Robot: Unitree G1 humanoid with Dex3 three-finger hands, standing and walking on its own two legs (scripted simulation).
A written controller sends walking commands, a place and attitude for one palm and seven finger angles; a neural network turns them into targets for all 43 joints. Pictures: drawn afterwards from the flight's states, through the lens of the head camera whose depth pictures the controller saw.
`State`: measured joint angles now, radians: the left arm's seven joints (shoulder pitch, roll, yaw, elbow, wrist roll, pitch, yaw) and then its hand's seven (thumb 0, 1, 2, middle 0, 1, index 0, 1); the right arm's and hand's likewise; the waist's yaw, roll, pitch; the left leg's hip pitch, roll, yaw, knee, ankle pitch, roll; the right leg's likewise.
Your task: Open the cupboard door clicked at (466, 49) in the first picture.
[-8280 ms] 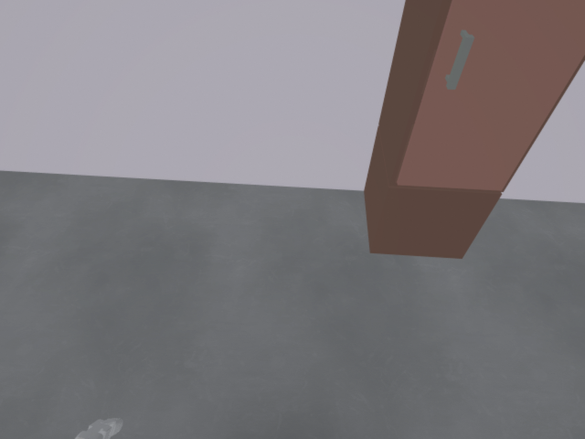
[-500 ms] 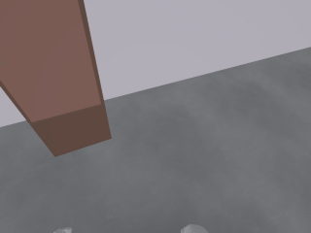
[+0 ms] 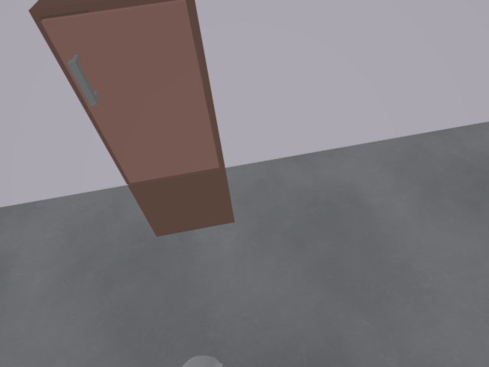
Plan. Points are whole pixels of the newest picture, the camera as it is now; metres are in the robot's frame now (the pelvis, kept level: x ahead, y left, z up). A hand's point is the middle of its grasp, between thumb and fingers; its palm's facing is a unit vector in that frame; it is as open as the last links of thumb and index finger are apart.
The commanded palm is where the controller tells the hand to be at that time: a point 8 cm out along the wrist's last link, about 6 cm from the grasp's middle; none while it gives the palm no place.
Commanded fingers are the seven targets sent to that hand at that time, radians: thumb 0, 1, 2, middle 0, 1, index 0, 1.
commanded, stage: turn to face it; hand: left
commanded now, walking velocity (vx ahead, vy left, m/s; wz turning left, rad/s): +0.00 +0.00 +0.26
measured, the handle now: (85, 80) +0.80 +0.46 +0.09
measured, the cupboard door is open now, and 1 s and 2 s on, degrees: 0 0 0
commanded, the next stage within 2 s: take the last steps up to it in 0.08 s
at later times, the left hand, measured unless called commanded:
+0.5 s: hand out of the picture -0.01 +0.27 -0.18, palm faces +0.18 -0.97 -0.19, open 7.4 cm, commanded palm none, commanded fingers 0.00 0.90 0.90 -0.20 -0.30 -0.20 -0.30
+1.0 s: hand (140, 360) +0.17 +0.23 -0.16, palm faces +0.22 -0.95 -0.24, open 7.2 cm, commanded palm none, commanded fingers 0.00 0.90 0.90 -0.20 -0.30 -0.20 -0.30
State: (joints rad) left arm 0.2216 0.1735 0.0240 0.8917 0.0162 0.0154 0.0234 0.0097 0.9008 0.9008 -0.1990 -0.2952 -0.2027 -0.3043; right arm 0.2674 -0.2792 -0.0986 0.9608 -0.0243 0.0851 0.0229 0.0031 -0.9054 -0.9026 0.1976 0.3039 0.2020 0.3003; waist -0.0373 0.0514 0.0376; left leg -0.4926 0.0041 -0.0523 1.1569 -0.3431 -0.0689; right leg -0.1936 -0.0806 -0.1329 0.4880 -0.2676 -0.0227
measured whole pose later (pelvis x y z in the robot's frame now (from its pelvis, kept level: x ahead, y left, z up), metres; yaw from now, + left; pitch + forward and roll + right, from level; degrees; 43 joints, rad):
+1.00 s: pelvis +0.15 +0.03 +0.00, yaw +10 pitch -3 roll +0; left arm 0.25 0.15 0.05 1.03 0.01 -0.06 0.02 -0.01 0.95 0.90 -0.20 -0.30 -0.20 -0.30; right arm 0.38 -0.18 -0.06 1.11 -0.03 0.00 0.00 0.00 -0.91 -0.90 0.20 0.30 0.20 0.30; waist -0.03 0.04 0.02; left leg -0.48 0.09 0.03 1.12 -0.27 0.00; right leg -0.19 -0.03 -0.18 0.44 -0.21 -0.04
